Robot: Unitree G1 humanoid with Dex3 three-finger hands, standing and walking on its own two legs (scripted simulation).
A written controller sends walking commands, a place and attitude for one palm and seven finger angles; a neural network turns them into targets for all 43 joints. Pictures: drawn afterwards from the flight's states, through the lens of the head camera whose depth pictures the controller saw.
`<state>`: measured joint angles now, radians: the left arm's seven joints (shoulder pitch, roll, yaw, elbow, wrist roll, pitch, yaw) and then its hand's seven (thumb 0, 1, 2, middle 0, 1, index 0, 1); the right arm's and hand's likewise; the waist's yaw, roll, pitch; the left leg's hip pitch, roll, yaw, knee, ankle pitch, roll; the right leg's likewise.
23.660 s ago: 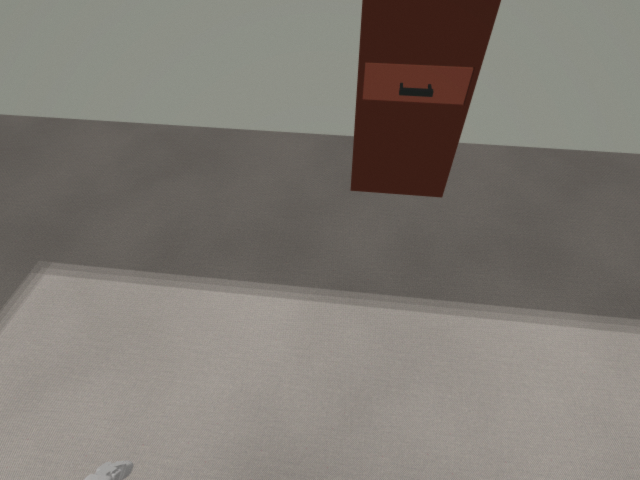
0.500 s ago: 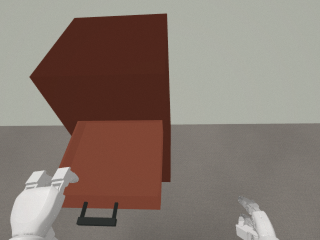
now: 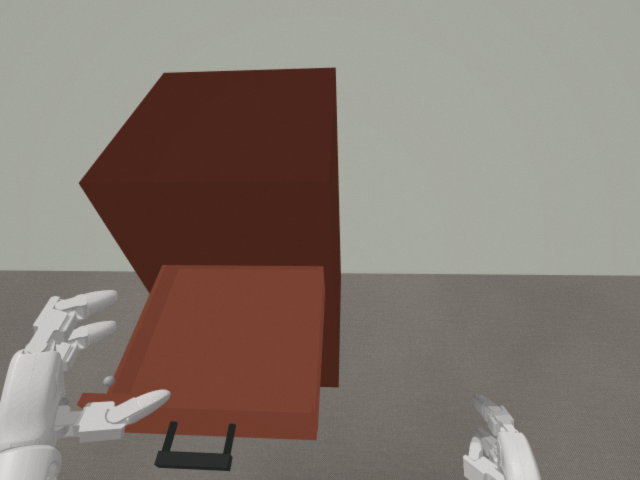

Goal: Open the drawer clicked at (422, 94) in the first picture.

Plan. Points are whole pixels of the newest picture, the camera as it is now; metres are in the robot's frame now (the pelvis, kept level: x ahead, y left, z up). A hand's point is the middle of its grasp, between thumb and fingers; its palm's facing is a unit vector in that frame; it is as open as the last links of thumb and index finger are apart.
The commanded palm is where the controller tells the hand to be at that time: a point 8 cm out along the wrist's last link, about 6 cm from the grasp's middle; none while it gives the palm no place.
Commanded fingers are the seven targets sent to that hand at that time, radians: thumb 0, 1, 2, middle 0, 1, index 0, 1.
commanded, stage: draw the hand back to the body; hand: left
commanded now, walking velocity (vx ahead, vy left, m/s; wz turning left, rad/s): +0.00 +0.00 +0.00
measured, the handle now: (197, 445) +0.22 +0.25 -0.22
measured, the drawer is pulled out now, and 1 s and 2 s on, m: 0.30 0.30 0.30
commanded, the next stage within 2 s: step back with the hand held close in 0.58 s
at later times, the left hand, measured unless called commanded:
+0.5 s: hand (90, 361) +0.18 +0.23 +0.16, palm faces +0.38 -0.83 -0.42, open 7.9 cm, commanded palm +0.13 +0.27 +0.18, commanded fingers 0.00 0.90 0.90 -0.20 -0.30 -0.20 -0.30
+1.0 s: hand (74, 379) +0.17 +0.24 +0.15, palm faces +0.27 -0.82 -0.51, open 7.4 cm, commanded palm +0.11 +0.29 +0.18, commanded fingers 0.00 0.90 0.90 -0.20 -0.30 -0.20 -0.30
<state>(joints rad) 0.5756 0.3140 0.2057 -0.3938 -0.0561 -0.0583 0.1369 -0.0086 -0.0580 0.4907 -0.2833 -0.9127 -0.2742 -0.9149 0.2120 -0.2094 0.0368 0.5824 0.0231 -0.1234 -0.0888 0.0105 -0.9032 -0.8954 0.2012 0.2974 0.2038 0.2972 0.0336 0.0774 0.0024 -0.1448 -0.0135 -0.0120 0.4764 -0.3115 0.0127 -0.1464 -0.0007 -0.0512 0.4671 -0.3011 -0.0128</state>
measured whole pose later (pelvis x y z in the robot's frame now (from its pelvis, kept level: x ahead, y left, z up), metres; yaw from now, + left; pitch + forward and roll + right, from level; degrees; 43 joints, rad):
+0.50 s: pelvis +0.00 -0.01 +0.00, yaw +0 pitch -2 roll +0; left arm 0.56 0.32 0.28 -0.47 -0.07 -0.09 0.11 0.01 0.77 0.85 -0.22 -0.37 -0.21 -0.38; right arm 0.17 -0.21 0.01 0.61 0.02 -0.10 -0.08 0.01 -0.90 -0.90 0.20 0.30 0.20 0.30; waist 0.05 0.09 0.01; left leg -0.09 0.00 -0.01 0.41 -0.28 0.00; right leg -0.09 0.02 -0.05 0.39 -0.27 -0.03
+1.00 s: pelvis -0.02 +0.01 +0.00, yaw +0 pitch +3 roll -1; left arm 0.68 0.38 0.34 -0.57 -0.06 -0.17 0.11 0.01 0.89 0.90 -0.22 -0.30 -0.21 -0.30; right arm 0.14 -0.24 -0.03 0.56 0.02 0.01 -0.07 0.01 -0.90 -0.90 0.20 0.30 0.20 0.30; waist 0.00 0.05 0.03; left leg -0.25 -0.02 -0.01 0.45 -0.25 0.02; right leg -0.24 0.00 -0.05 0.40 -0.22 0.00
